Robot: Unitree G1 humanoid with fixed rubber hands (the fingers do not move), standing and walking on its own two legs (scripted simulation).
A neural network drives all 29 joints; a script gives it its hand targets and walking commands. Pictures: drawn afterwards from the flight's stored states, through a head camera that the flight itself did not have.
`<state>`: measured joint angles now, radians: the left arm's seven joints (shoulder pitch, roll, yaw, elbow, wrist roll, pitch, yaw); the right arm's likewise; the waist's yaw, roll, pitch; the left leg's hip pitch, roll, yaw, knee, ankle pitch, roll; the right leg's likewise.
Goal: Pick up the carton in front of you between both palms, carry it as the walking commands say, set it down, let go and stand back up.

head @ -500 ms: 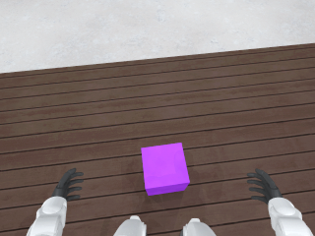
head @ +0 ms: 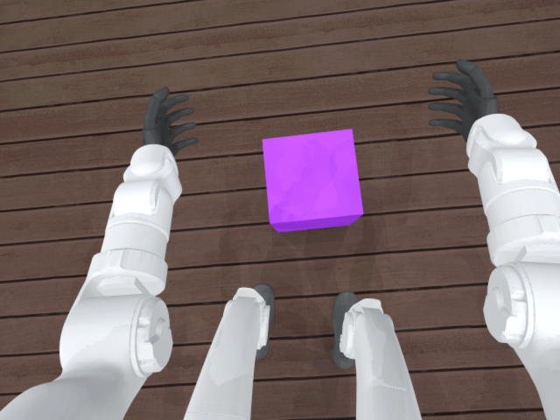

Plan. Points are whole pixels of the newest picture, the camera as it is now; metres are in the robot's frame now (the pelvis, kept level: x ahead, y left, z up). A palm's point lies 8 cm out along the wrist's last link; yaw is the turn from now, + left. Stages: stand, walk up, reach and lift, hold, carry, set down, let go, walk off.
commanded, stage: reach and lift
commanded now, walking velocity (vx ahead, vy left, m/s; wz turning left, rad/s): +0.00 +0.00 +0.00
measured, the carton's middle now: (310, 187) +0.51 +0.02 -0.53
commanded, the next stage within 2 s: none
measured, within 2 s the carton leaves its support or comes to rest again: leaves its support in 1.86 s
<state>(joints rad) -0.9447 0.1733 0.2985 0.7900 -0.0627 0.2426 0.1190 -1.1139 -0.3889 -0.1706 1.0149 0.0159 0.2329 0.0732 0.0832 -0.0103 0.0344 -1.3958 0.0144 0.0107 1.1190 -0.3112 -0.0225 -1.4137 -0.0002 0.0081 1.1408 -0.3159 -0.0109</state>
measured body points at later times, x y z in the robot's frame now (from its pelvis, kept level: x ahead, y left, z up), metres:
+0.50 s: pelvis +0.02 +0.00 -0.10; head +0.36 -0.02 +0.20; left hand +0.50 +0.21 -0.25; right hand +0.55 -0.17 -0.26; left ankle +0.10 +0.13 -0.62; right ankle +0.10 -0.11 -0.62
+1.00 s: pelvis -0.03 +0.00 -0.27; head +0.34 +0.00 -0.02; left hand +0.49 +0.20 -0.45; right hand +0.55 -0.16 -0.45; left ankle +0.10 +0.13 -0.62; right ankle +0.10 -0.11 -0.62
